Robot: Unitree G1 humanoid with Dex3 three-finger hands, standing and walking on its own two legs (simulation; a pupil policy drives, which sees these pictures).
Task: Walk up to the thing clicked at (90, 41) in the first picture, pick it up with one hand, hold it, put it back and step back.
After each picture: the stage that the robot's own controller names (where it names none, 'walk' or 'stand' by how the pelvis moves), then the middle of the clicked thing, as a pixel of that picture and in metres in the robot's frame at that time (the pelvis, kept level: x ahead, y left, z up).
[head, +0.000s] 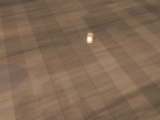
stand; (89, 38) +1.57 -0.11 -0.72
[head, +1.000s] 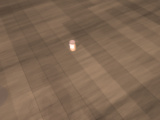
walk; (72, 45) +1.43 +0.20 -0.70
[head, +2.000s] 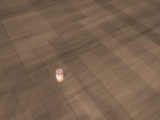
walk; (59, 75) +0.94 +0.25 -0.71
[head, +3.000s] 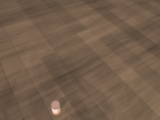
walk; (55, 107) +0.60 +0.19 -0.70
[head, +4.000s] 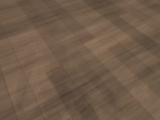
stand; out of the picture +0.42 +0.18 -0.70
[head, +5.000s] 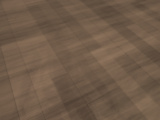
stand; out of the picture +0.40 +0.14 -0.72
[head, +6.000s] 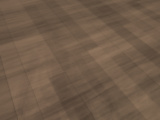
stand; out of the picture +0.41 +0.15 -0.73
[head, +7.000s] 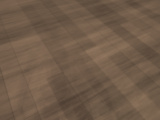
stand; out of the picture +0.40 +0.17 -0.73
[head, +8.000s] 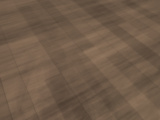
stand; out of the picture +0.39 +0.18 -0.73
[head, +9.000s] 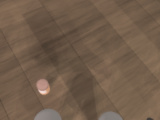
go down; (43, 87) +0.44 +0.20 -0.48
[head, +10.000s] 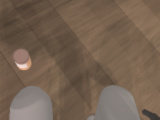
go down; (22, 60) +0.47 +0.24 -0.31
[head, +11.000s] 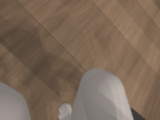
close in; out of the picture +0.45 +0.29 -0.23
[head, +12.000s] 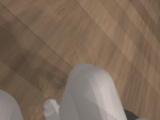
close; out of the picture +0.44 +0.30 -0.22
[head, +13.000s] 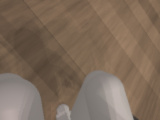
lift; out of the picture +0.36 +0.26 -0.20
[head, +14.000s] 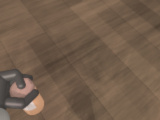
lift; (28, 97) +0.32 +0.18 -0.02
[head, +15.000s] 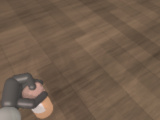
hold; (38, 100) +0.32 +0.15 -0.01
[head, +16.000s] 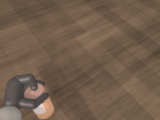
hold; (40, 101) +0.32 +0.15 -0.03
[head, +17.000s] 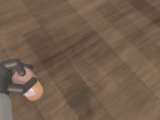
crouch; (29, 84) +0.37 +0.18 -0.08
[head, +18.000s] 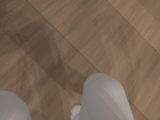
lower; out of the picture +0.46 +0.28 -0.16
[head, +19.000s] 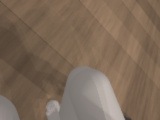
lower; out of the picture +0.42 +0.30 -0.23
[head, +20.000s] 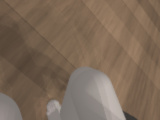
lower; out of the picture +0.42 +0.29 -0.24
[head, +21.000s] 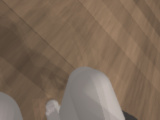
lower; out of the picture +0.42 +0.30 -0.24
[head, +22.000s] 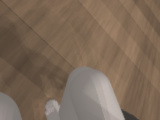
lower; out of the picture +0.42 +0.30 -0.24
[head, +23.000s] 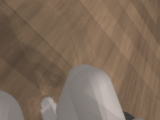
open; out of the picture +0.42 +0.28 -0.24
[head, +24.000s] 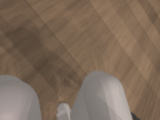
stand; out of the picture +0.41 +0.27 -0.24
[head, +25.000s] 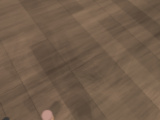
stand; (47, 117) +0.39 +0.18 -0.59
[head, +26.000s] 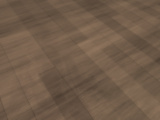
stand; out of the picture +0.38 +0.18 -0.67
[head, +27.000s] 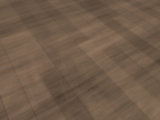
stand; out of the picture +0.38 +0.18 -0.67
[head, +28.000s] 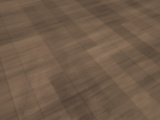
stand; out of the picture +0.39 +0.17 -0.72
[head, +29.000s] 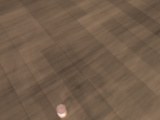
walk; (61, 110) +0.46 +0.15 -0.69
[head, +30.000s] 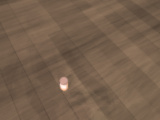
walk; (64, 83) +0.70 +0.13 -0.69
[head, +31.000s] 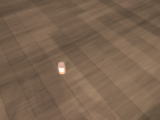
stand; (61, 68) +1.03 +0.25 -0.70
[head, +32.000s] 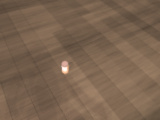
stand; (65, 67) +1.04 +0.16 -0.72
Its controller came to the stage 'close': yes
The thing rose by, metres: 0.69
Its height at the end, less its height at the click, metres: +0.00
